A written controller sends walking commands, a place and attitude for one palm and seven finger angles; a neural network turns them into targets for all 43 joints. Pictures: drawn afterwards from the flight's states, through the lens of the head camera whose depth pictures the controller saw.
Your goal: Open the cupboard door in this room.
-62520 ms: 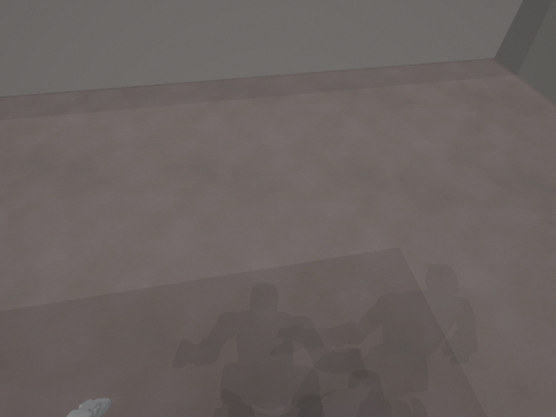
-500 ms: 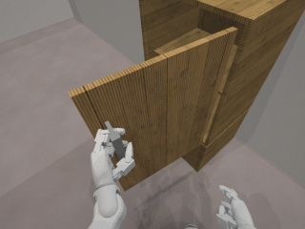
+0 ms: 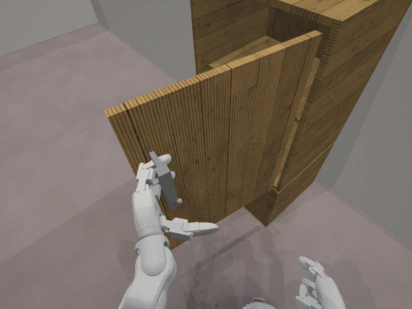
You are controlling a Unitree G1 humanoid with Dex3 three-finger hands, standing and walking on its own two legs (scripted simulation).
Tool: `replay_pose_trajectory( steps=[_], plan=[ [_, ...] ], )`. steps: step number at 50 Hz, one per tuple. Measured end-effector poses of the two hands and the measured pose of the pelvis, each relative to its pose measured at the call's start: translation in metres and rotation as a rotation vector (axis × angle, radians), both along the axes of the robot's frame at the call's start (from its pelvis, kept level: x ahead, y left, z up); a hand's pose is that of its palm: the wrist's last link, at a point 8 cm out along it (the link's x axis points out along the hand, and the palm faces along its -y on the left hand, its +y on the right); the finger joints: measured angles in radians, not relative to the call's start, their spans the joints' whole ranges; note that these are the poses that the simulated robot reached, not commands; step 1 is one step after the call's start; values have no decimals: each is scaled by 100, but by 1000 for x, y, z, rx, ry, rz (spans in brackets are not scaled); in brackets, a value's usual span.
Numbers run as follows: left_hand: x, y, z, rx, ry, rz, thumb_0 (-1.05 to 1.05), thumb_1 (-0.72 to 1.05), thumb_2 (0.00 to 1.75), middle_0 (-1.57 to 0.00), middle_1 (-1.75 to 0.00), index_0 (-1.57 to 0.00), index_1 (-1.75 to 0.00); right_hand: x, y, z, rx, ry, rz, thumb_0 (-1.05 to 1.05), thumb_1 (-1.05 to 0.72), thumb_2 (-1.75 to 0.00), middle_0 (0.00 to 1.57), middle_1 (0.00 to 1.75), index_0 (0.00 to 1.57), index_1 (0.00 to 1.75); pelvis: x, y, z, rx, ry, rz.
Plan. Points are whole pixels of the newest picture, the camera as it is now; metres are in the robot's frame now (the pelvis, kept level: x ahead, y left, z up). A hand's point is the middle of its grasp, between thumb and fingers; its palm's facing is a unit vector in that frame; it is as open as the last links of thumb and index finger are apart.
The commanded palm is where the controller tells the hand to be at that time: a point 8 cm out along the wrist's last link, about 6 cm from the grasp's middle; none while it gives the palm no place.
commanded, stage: open thumb and fingers to let go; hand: left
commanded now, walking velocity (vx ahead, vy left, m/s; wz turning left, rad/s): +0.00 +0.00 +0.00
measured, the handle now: (163, 181) +0.34 +0.11 +0.06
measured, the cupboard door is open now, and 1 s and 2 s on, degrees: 80 82 82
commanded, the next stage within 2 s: slide the hand sideways off the handle in 0.12 s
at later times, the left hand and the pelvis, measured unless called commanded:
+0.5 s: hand (170, 216) +0.27 +0.08 +0.07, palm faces -0.19 -0.98 +0.00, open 16.3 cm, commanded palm +0.24 +0.13 +0.06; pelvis +0.01 +0.03 +0.00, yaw +0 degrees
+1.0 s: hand (149, 235) +0.23 +0.12 +0.06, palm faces -0.14 -0.99 -0.03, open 16.2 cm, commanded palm +0.20 +0.18 +0.06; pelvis +0.02 +0.02 -0.01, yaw -1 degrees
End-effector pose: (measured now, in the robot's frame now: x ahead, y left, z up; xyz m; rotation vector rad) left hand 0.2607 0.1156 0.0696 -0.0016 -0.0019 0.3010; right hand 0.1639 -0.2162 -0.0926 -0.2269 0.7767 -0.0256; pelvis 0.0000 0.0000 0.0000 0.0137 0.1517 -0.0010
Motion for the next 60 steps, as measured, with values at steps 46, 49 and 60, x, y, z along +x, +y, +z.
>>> replay_pose_trajectory(
  steps=[46,49,60],
  plan=[
    [-35,49,-5,22,47,-440,-1,-50,30,-16,-31,-18,-31,29,31,13,24,-133,18,1,-90,-90,20,30,20,30,22,27,-13,-27,36,-8],
    [-38,54,-5,22,51,-438,-1,-50,30,-17,-31,-18,-31,30,28,13,23,-137,11,1,-90,-90,20,30,20,30,24,25,-14,-27,41,-8],
    [-60,79,-5,37,67,-391,-1,-50,30,-16,-31,-18,-31,31,13,13,3,-156,-4,1,-90,-90,20,30,20,30,23,19,-18,-30,49,-3]
  ],
)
